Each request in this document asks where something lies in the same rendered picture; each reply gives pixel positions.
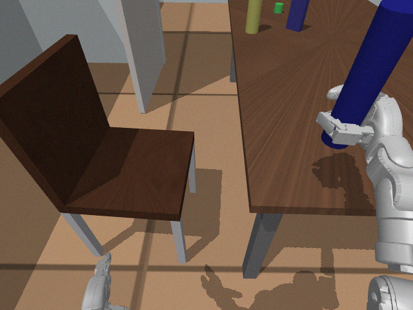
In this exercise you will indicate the table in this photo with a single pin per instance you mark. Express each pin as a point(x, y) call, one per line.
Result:
point(283, 78)

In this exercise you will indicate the left robot hand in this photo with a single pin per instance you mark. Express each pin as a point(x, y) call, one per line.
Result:
point(98, 289)

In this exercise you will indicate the right robot hand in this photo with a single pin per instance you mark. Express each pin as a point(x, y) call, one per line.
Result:
point(383, 119)

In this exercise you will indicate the right robot arm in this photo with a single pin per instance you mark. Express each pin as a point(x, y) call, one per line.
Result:
point(390, 168)

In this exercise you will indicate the chair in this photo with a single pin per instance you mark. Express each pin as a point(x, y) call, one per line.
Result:
point(52, 119)

